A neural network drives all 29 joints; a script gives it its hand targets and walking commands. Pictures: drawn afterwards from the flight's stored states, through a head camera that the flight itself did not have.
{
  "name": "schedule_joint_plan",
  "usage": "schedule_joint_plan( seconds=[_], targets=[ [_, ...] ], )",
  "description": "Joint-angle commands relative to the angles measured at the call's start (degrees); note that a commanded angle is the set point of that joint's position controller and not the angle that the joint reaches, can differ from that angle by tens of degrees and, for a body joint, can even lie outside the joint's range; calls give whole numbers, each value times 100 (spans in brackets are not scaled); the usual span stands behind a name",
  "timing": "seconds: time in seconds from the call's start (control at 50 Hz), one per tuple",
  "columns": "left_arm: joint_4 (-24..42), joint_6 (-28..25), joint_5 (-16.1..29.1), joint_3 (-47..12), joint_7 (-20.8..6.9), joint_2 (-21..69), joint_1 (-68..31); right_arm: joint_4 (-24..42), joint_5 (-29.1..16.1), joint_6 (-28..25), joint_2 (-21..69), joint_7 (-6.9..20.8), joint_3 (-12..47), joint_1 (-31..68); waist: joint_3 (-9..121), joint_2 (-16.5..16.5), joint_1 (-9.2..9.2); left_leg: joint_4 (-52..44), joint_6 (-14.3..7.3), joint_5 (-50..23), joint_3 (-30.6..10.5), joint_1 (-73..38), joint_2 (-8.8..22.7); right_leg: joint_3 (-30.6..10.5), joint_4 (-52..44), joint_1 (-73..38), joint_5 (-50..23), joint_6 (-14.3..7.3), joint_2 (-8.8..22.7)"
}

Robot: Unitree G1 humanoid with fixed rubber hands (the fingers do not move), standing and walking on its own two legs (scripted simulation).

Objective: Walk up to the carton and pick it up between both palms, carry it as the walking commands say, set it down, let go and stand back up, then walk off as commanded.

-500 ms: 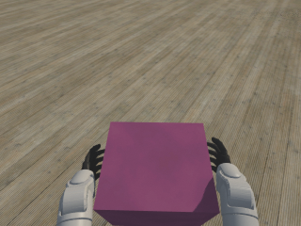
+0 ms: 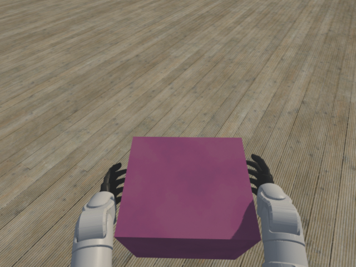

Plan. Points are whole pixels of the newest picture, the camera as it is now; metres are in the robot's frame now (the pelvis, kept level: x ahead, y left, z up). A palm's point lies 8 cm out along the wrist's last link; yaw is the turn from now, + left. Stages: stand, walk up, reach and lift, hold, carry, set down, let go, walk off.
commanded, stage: hold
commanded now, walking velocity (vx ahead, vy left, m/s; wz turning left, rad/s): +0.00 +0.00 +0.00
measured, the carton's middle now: (186, 200) +0.29 +0.00 -0.02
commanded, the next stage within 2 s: carry in 0.06 s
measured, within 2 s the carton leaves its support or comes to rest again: neither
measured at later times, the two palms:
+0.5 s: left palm (75, 214) +0.21 +0.22 +0.07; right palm (250, 198) +0.24 -0.12 +0.08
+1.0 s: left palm (58, 233) +0.18 +0.25 +0.05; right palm (241, 234) +0.17 -0.10 +0.07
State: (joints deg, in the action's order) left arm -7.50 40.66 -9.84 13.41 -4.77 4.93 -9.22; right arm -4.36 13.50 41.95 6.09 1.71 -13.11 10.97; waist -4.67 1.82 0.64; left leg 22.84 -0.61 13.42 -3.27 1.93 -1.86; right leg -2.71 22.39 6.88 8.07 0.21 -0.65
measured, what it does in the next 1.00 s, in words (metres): steps to the left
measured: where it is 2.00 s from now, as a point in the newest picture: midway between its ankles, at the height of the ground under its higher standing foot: outside the picture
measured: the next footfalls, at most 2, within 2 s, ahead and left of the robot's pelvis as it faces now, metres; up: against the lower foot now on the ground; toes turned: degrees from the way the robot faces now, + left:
right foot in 1.06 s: -0.03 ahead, -0.02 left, +0.00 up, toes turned -11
left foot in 1.28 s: +0.00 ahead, +0.25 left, +0.00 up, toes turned +2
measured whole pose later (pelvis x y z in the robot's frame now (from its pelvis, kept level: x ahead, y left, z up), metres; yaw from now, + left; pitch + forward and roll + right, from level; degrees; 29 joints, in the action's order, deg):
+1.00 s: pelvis -0.08 +0.08 -0.03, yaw -3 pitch +2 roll +0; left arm 13.3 71.8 -2.5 12.1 1.2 2.2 -8.0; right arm 11.2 7.2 68.5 5.8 -2.7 -10.0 10.9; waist 9.1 -0.7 -0.9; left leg 37.7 -6.1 15.1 8.4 25.1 -1.5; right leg 4.8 56.4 31.7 24.8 2.8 4.3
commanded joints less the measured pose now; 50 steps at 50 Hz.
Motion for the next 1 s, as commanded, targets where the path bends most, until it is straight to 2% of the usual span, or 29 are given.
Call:
schedule_joint_plan(
  seconds=[0.0, 0.02, 0.04, 0.08, 0.12, 0.18, 0.22, 0.24, 0.26, 0.32, 0.36, 0.4, 0.46, 0.56, 0.6, 0.62, 0.64, 0.66, 0.68, 0.7, 0.74, 0.76, 0.78, 0.8, 0.84, 0.88, 0.94, 0.96, 0.98],
  targets=[
    [776, -270, 1233, -3750, -949, 4563, -3690, 346, -1554, -163, 4811, 1235, 3860, 3130, 1920, -96, 26, -667, -142, -467, -157, 901, -198, -44, -152, -1422, -394, -20, -421],
    [795, -266, 1219, -3743, -948, 4546, -3691, 331, -1532, -156, 4850, 1242, 3854, 3088, 1925, -238, 11, -650, -143, -512, -169, 819, -197, -45, -183, -1377, -379, -15, -422],
    [925, -163, 1277, -3557, -986, 4339, -3661, 415, -1660, -165, 4813, 1167, 3983, 3582, 3427, -558, -39, 924, -67, -1104, -19, 745, 710, -564, 535, -987, -1807, -355, 1221],
    [1356, -32, 1605, -3894, -920, 4422, -3873, 809, -1945, -41, 4796, 1091, 4245, 3768, 3289, -1157, -24, 1727, 55, 576, 83, 1254, 305, -1347, 250, -361, -1500, -787, 1698],
    [1601, 199, 1685, -3997, -835, 4383, -3911, 886, -2073, 164, 4906, 1025, 4354, 3719, 3308, -1143, -18, 1336, 22, 1026, 135, 1669, 386, -1599, 279, -428, -1774, -879, 1931],
    [1906, 767, 1712, -4099, -661, 4177, -3525, 901, -2236, 742, 4829, 985, 4338, 3227, 3357, -745, -48, 484, -44, 70, 197, 1007, 481, -981, 707, 323, -1543, -475, 1634],
    [1892, 1136, 1851, -4177, -664, 4107, -3507, 774, -2231, 1041, 4709, 976, 4199, 3010, 3187, -171, -40, 897, -171, -973, -123, 928, 674, -641, 1014, 864, -976, -234, 1300],
    [1917, 1307, 1983, -4280, -677, 4182, -3541, 734, -2282, 1181, 4712, 955, 4198, 2919, 3063, 36, -44, 1102, -206, -1231, -61, 1035, 660, -579, 1103, 936, -1030, -201, 1240],
    [2108, 1442, 2106, -4327, -684, 4157, -3531, 886, -2380, 1306, 4659, 944, 4258, 2931, 3097, -81, -30, 1244, -197, -1367, 6, 1144, 646, -653, 1148, 845, -1192, -256, 1291],
    [2482, 1900, 2347, -4450, -619, 4203, -3480, 1252, -2718, 1738, 4613, 921, 4339, 2901, 2779, -247, -6, 915, -226, -929, 73, 1203, 543, -590, 1215, 1298, -750, -251, 1217],
    [2486, 2207, 2490, -4527, -657, 4354, -3472, 1464, -2819, 2003, 4632, 903, 4289, 3065, 2576, 122, -9, 611, -427, -756, -454, 1457, 894, -304, 1490, 1637, 145, -98, 1011],
    [2553, 2416, 2653, -4565, -697, 4413, -3632, 1595, -2907, 2196, 4621, 881, 4292, 3145, 2285, 435, 19, 99, -630, 161, -695, 1804, 1139, 88, 1641, 1812, 930, 18, 698],
    [2638, 2664, 2875, -4566, -788, 4565, -3750, 1926, -2994, 2452, 4692, 847, 4385, 3325, 1861, 166, 25, -337, -677, 1460, -622, 2453, 1115, 259, 1691, 1602, 1145, 57, 556],
    [2474, 2872, 3056, -4454, -913, 4734, -3987, 2086, -2961, 2669, 4728, 783, 4351, 3560, 1592, 63, 4, -727, -613, 2369, -636, 3475, 1114, 527, 2144, 1014, 1380, 50, 414],
    [2368, 2925, 3045, -4367, -935, 4796, -3946, 2054, -2940, 2736, 4770, 776, 4379, 3549, 1625, -271, 23, -379, -526, 2382, -325, 3519, 925, 281, 1593, 897, 1452, -48, 621],
    [2382, 2952, 3023, -4310, -919, 4771, -4067, 2036, -2957, 2788, 4803, 796, 4371, 3658, 1456, -574, 4, -58, -415, 2382, -153, 3600, 776, -93, 1076, 1069, 1717, -98, 849],
    [2424, 2970, 3000, -4273, -911, 4678, -3968, 1966, -2962, 2821, 4807, 814, 4372, 3501, 1480, -1130, 29, 553, -268, 2290, 69, 3674, 547, -857, 389, 1145, 2428, -270, 1325],
    [2391, 2982, 2969, -4231, -884, 4712, -3761, 2033, -3042, 2832, 4798, 835, 4370, 3612, 1712, -2205, 14, 2291, -109, 1629, 659, 3053, 72, -1892, -574, 1787, 3247, -427, 2043],
    [2344, 2996, 2875, -4208, -867, 4685, -3589, 1891, -3110, 2864, 4883, 876, 4388, 3509, 1865, -2462, -49, 3508, -71, 1014, 527, 1969, 203, -2339, -1174, 2771, 3495, -451, 2461],
    [2478, 2996, 2833, -4291, -840, 4679, -3553, 1909, -3156, 2851, 4933, 908, 4444, 3540, 2047, -2331, -132, 2725, -206, 815, 266, 1221, 455, -1684, -1157, 3164, 3248, -125, 2207],
    [2569, 3023, 2754, -4347, -764, 4736, -3640, 1688, -3192, 2857, 4999, 964, 4444, 3433, 2306, -1417, -181, 1268, -321, 1129, -41, 276, 620, -756, -58, 3605, 2540, 153, 1503],
    [2631, 3037, 2712, -4377, -748, 4748, -3729, 1569, -3182, 2863, 4985, 1005, 4332, 3480, 2386, -118, -184, -12, -455, 1950, -858, 400, 1059, 105, 1544, 3638, 1963, 234, 839],
    [2656, 3026, 2664, -4413, -735, 4671, -3866, 1414, -3154, 2857, 5021, 1042, 4237, 3226, 2133, 1917, -197, -1158, -654, 2366, -2241, 1316, 2149, 974, 3406, 3747, 2225, 523, 150],
    [2676, 3019, 2697, -4459, -728, 4737, -4140, 1502, -3086, 2847, 5023, 1081, 4174, 3291, 1740, 1851, -156, -1240, -900, 2566, -1661, 2212, 1928, 669, 4254, 3309, 2127, 470, 371],
    [2922, 2932, 2912, -4536, -691, 4748, -4415, 1815, -3243, 2727, 4998, 1044, 4357, 3654, 1913, 1068, -122, -879, -886, 1805, -786, 2620, 1504, 599, 4855, 2764, 1882, 344, 437],
    [3265, 2879, 3071, -4694, -685, 4910, -4327, 2098, -3272, 2667, 5267, 961, 4473, 3499, 2280, 737, -77, -296, -853, 613, -315, 2049, 1306, 717, 3902, 2553, 1741, 270, 524],
    [3188, 2864, 3012, -4575, -684, 4943, -3730, 2554, -3183, 2639, 5265, 882, 4609, 3294, 2643, 383, -46, 184, -970, -225, -275, 1643, 1449, 1008, 2204, 1735, 1636, 137, 384],
    [3032, 2863, 2926, -4473, -701, 4909, -3463, 2690, -3159, 2625, 5172, 858, 4624, 3327, 2814, 446, 6, 335, -911, -336, -200, 1610, 1412, 1014, 1451, 1245, 1416, 85, 348],
    [2951, 2859, 2873, -4438, -720, 4908, -3257, 2735, -3083, 2628, 5054, 844, 4635, 3080, 3057, 276, 33, 709, -721, -509, 24, 1716, 1246, 646, 411, 570, 899, -23, 630]
  ],
)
